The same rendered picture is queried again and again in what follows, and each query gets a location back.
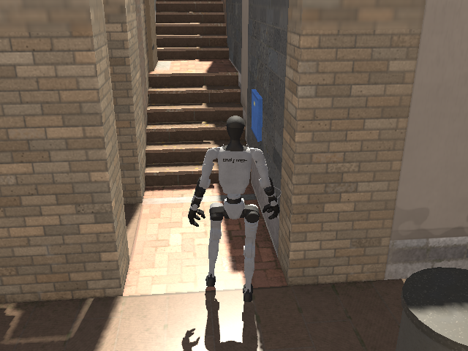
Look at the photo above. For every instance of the robot right foot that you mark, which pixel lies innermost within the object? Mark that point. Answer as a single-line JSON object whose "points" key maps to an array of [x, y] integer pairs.
{"points": [[247, 294]]}

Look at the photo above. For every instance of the robot right upper arm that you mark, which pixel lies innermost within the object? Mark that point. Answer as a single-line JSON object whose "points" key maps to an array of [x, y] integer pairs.
{"points": [[261, 165]]}

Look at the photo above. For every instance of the robot left hand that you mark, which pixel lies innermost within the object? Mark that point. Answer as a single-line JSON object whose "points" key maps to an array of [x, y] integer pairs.
{"points": [[192, 215]]}

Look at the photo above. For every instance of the robot right forearm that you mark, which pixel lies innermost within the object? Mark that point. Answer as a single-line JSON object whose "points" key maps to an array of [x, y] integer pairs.
{"points": [[271, 195]]}

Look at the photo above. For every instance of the robot left upper arm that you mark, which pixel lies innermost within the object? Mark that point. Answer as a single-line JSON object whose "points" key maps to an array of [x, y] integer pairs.
{"points": [[207, 167]]}

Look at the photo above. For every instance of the robot left forearm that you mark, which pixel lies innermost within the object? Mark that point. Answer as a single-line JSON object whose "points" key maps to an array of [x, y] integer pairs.
{"points": [[198, 196]]}

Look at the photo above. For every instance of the robot left shin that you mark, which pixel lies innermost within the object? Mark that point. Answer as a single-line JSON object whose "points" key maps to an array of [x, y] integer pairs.
{"points": [[213, 249]]}

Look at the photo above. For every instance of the robot right hand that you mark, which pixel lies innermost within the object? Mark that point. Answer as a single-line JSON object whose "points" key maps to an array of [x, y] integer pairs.
{"points": [[269, 209]]}

